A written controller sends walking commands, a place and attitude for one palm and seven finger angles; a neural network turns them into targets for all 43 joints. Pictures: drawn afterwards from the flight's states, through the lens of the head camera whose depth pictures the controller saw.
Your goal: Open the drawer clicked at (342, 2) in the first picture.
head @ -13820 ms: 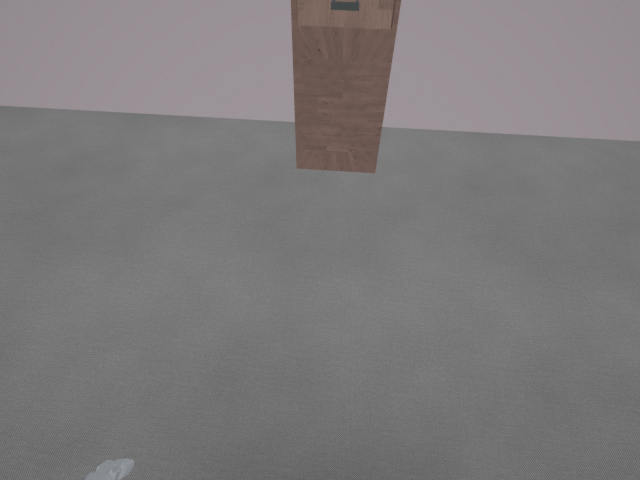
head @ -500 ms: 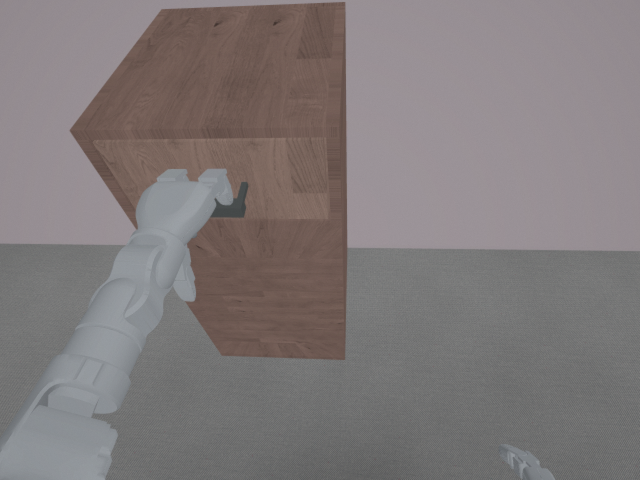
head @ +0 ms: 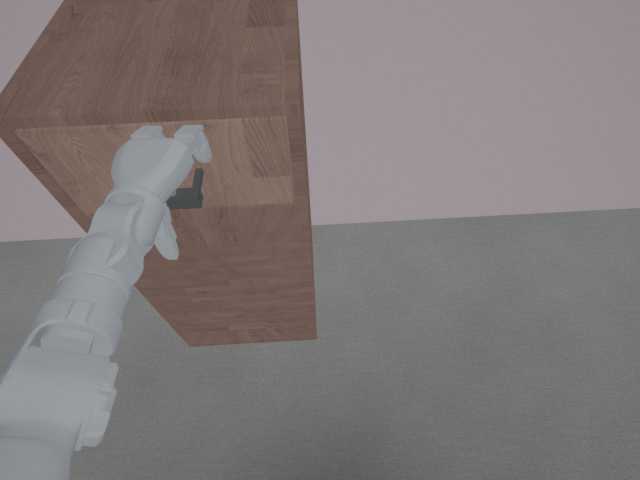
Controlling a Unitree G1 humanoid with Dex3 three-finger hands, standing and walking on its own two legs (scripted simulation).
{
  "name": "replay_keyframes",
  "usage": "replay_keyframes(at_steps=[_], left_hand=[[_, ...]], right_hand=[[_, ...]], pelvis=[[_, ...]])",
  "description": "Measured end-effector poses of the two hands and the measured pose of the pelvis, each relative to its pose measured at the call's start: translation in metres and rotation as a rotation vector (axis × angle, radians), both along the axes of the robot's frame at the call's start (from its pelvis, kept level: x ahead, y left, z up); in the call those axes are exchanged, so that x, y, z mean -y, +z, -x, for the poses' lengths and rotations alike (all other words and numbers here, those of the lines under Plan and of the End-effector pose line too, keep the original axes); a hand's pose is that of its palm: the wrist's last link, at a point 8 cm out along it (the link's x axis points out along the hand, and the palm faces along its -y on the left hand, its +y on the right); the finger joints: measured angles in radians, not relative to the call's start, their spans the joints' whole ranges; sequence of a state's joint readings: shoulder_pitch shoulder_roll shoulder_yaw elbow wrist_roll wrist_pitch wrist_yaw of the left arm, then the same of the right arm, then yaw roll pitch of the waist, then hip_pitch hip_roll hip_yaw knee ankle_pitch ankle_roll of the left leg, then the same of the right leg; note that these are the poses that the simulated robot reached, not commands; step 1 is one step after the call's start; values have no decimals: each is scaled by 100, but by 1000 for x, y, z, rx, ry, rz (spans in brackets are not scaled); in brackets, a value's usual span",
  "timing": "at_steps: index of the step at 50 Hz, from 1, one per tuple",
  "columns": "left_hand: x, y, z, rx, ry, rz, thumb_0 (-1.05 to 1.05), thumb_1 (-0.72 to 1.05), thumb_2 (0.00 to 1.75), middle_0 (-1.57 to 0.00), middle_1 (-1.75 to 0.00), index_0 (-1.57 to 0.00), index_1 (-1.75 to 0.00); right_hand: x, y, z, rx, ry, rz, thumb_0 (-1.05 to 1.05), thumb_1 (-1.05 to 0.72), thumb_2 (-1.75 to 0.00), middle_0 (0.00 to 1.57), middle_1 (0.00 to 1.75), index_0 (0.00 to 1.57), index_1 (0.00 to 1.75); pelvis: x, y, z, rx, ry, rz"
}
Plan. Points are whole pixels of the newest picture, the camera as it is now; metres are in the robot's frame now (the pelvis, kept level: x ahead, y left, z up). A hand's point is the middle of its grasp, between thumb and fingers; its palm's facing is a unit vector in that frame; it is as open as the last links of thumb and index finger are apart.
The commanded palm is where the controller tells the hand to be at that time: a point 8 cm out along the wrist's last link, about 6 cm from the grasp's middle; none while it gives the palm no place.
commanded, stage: move the hooked fingers above the handle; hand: left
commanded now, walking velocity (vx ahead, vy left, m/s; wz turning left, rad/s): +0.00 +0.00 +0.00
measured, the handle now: (167, 188) +0.52 +0.23 +0.03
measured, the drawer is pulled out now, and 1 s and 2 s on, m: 0.00 0.00 0.00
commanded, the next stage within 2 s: none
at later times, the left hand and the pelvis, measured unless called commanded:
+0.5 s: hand (157, 206) +0.44 +0.21 +0.08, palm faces -0.04 -0.02 -1.00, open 13.9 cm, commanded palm +0.44 +0.23 +0.14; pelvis -0.01 +0.00 +0.00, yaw +1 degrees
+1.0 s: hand (155, 209) +0.44 +0.22 +0.07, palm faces -0.02 -0.02 -1.00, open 13.8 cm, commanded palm +0.44 +0.24 +0.14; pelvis +0.00 +0.00 +0.00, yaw +0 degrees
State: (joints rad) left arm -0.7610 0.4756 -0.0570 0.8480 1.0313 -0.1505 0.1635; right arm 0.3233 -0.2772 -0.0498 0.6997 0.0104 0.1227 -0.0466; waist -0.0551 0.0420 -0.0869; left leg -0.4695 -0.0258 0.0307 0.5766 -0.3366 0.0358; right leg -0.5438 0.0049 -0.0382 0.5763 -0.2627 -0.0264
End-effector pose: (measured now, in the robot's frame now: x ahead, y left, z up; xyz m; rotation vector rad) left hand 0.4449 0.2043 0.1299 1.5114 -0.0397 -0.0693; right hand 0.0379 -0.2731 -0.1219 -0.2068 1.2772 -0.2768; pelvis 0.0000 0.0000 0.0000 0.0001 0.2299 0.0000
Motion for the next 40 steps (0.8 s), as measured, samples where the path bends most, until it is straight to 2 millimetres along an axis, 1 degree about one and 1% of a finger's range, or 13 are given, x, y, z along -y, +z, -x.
replay_keyframes(at_steps=[3, 7, 12, 14, 16, 18, 21, 24, 26, 29, 33, 37, 40], left_hand=[[-3, 6, -7, 66, 28, -2, 0, -49, 30, -34, -122, -32, -120], [-4, 6, -6, 78, 88, -31, 0, -49, 30, -39, -126, -32, -121], [-29, 5, 4, 12, 216, -58, 0, -49, 30, -36, -124, -32, -121], [-38, 6, 11, -17, 236, -66, 0, -49, 30, -35, -123, -32, -121], [-42, 6, 19, -45, 226, -73, 0, -49, 30, -34, -122, -32, -120], [-41, 4, 25, -65, 192, -76, 0, -49, 30, -33, -122, -32, -120], [-31, 1, 29, -73, 116, -70, 0, -49, 30, -32, -121, -32, -120], [-15, 2, 27, -37, 40, -51, 0, -49, 30, -32, -121, -32, -120], [-7, 6, 21, 7, 13, -35, 0, -50, 30, -32, -121, -32, -120], [-5, 14, 9, 72, 39, -26, 0, -50, 30, -32, -120, -32, -120], [-20, 22, -5, 84, 152, -62, 0, -49, 30, -32, -120, -32, -121], [-19, 23, -6, 31, 182, -68, 0, -49, 30, -32, -121, -34, -125], [-22, 12, -1, -54, 199, -66, 0, -49, 30, -32, -121, -33, -125]], right_hand=[[-2, -2, 7, -8, -16, -10, 1, -91, -90, 20, 30, 20, 30], [-9, -8, 9, -6, -26, -50, 1, -91, -90, 20, 30, 20, 30], [-19, -8, -1, 34, -33, -83, 1, -91, -90, 20, 30, 20, 30], [-20, -6, -8, 56, -22, -83, 1, -91, -90, 20, 30, 20, 30], [-20, -3, -15, 73, -2, -77, 1, -91, -90, 20, 30, 20, 30], [-19, -1, -23, 86, 25, -63, 1, -91, -90, 20, 30, 20, 30], [-15, 3, -33, 102, 61, -37, 1, -91, -90, 20, 30, 20, 30], [-11, 6, -40, 118, 80, -14, 1, -91, -90, 20, 30, 20, 30], [-9, 7, -42, 127, 81, -4, 1, -91, -90, 20, 30, 20, 30], [-8, 6, -41, 133, 68, -4, 1, -91, -90, 20, 30, 20, 30], [-10, 1, -32, 110, 41, -28, 1, -91, -90, 20, 30, 20, 30], [-15, -5, -19, 63, 20, -60, 1, -91, -90, 20, 30, 20, 30], [-16, -5, -13, 45, 3, -70, 1, -91, -90, 20, 30, 20, 30]], pelvis=[[-1, -1, 0, -14, -12, -1], [-4, 0, 1, -18, -30, -2], [-3, 3, 2, 2, -40, -4], [-2, 4, 3, 12, -32, -3], [-2, 5, 4, 24, -18, -1], [-2, 5, 5, 34, -3, 0], [-2, 4, 7, 42, 18, 2], [-2, 3, 9, 39, 27, 2], [-3, 2, 9, 31, 25, 2], [-3, 0, 8, 17, 13, 0], [-3, 0, 6, -1, -6, -2], [-3, 2, 2, 0, -17, -1], [-1, 3, 0, 9, -22, -2]])
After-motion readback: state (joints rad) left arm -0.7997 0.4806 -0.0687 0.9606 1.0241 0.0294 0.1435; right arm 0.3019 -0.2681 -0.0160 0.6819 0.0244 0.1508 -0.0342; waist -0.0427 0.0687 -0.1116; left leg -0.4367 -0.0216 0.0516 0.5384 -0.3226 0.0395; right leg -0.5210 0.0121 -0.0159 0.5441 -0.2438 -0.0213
